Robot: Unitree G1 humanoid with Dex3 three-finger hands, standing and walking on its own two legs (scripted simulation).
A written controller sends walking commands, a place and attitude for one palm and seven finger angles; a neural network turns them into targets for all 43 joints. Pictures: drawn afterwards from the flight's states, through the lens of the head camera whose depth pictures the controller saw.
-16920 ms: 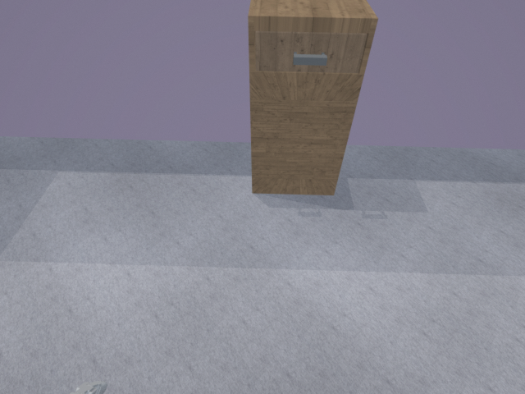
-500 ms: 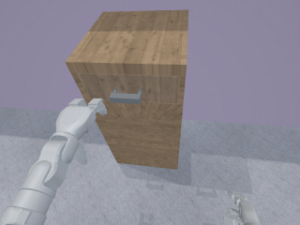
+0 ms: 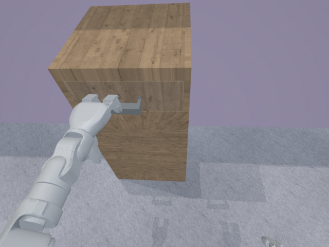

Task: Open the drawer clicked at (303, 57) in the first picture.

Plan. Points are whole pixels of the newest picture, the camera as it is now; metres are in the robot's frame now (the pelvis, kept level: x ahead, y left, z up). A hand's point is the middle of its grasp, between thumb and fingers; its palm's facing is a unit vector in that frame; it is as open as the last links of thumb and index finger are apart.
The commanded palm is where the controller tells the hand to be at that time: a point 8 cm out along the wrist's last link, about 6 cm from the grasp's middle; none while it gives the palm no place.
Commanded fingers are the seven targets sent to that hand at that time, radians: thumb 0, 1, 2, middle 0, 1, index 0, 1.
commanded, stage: move the hooked fingers above the handle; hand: left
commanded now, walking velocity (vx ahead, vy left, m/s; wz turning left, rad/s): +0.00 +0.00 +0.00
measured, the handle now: (124, 103) +0.54 +0.19 -0.01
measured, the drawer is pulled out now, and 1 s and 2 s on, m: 0.00 0.00 0.00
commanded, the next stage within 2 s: none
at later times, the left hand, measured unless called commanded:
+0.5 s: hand (112, 110) +0.45 +0.19 +0.06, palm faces +0.00 -0.04 -1.00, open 13.9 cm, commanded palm +0.43 +0.21 +0.11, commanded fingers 0.00 -0.50 0.30 -0.30 -1.20 -0.30 -1.20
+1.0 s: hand (126, 100) +0.50 +0.16 +0.05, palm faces +0.04 -0.01 -1.00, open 13.8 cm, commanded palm +0.48 +0.20 +0.10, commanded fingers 0.00 -0.50 0.30 -0.30 -1.20 -0.30 -1.20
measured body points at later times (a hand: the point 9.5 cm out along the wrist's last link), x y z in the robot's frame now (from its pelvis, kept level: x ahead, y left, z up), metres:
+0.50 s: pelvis +0.00 -0.01 -0.01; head +0.06 -0.03 +0.44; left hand +0.44 +0.19 +0.12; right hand +0.09 -0.28 -0.15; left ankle -0.02 +0.11 -0.74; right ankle -0.01 -0.12 -0.74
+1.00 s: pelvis +0.00 +0.00 -0.02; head +0.08 -0.02 +0.42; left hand +0.49 +0.16 +0.10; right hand -0.01 -0.28 -0.16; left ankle -0.02 +0.11 -0.74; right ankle -0.01 -0.12 -0.74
